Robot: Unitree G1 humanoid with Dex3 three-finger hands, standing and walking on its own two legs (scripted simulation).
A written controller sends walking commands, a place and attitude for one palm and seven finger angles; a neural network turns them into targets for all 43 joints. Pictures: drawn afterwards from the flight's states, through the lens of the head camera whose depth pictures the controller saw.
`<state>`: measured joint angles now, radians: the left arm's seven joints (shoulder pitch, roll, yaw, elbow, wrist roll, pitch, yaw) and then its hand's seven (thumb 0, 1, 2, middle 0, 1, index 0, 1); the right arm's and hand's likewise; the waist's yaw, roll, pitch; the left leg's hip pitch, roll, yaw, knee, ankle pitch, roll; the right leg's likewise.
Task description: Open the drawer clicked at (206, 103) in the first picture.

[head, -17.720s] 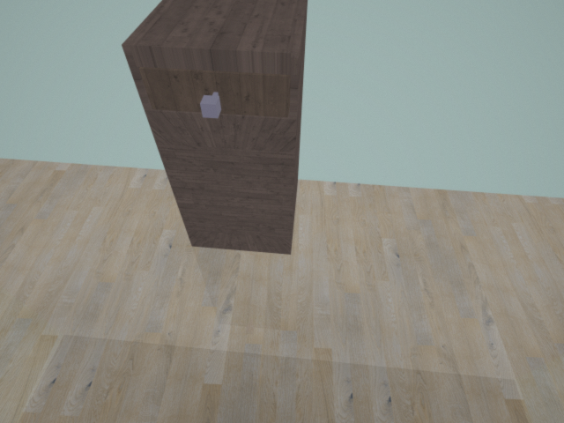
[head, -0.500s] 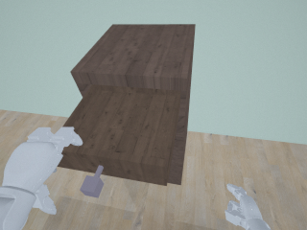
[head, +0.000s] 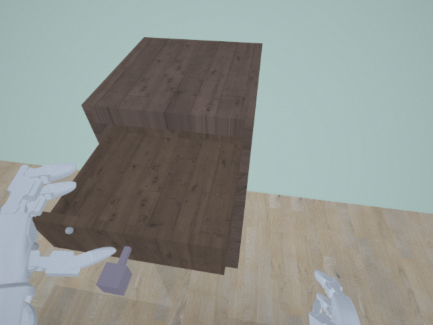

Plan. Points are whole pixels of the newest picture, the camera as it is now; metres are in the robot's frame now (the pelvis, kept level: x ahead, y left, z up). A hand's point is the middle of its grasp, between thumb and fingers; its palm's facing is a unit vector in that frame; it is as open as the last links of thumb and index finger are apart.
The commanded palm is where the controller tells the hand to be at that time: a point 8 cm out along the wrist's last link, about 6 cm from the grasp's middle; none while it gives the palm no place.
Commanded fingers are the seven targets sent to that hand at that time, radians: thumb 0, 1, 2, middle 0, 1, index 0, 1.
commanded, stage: draw the hand back to the body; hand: left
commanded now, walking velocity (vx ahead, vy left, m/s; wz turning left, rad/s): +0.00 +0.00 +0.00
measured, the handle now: (119, 267) +0.22 +0.21 -0.02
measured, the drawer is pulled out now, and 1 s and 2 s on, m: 0.30 0.30 0.30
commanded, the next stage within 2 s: step back with the hand held close in 0.64 s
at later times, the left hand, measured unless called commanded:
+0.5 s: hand (55, 248) +0.17 +0.23 +0.16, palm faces +0.41 -0.82 -0.41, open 8.2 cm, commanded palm +0.12 +0.27 +0.18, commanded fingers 0.00 0.90 0.90 -0.20 -0.30 -0.20 -0.30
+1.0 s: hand (60, 252) +0.17 +0.23 +0.15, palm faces +0.29 -0.81 -0.51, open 7.4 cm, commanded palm +0.10 +0.28 +0.18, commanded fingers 0.00 0.90 0.90 -0.20 -0.30 -0.20 -0.30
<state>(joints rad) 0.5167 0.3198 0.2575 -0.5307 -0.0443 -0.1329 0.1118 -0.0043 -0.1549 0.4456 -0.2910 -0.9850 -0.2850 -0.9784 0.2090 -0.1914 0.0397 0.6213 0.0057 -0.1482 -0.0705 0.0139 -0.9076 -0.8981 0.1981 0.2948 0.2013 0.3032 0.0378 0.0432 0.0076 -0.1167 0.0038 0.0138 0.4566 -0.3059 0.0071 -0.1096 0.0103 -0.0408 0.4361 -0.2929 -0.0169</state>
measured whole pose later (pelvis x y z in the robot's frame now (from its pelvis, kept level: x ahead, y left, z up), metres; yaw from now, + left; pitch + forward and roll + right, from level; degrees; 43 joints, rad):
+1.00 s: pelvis -0.03 +0.00 +0.00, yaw +0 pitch +2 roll +0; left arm 0.62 0.36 0.34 -0.55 -0.04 -0.18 0.10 0.02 0.89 0.90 -0.21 -0.31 -0.21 -0.30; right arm 0.16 -0.24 -0.01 0.56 0.03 -0.04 -0.07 0.01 -0.91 -0.90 0.20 0.29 0.20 0.30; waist -0.01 0.05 0.03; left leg -0.25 0.00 0.01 0.47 -0.26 0.01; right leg -0.24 0.01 -0.05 0.45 -0.25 -0.02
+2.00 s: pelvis -0.15 +0.00 -0.01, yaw +0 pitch +2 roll +0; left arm 0.65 0.41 0.37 -0.68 -0.04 -0.24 0.12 0.02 0.89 0.90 -0.22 -0.31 -0.21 -0.30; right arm 0.14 -0.18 -0.01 0.60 0.01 -0.08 -0.05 0.01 -0.91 -0.90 0.20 0.30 0.20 0.30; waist -0.02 -0.04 0.04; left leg -0.52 -0.02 -0.02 0.89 -0.42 -0.01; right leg -0.37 0.01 -0.02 0.58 -0.25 -0.03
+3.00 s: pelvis -0.29 -0.03 -0.01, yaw +1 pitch -1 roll +1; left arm 0.62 0.35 0.32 -0.56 -0.01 -0.19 0.16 0.02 0.89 0.90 -0.21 -0.31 -0.21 -0.30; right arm 0.24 -0.17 0.03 0.60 0.01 -0.10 -0.05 0.01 -0.91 -0.90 0.20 0.29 0.20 0.30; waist -0.02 -0.02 -0.01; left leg -0.21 0.00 0.02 0.52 -0.30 0.00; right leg -0.31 0.00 -0.05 0.56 -0.26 -0.02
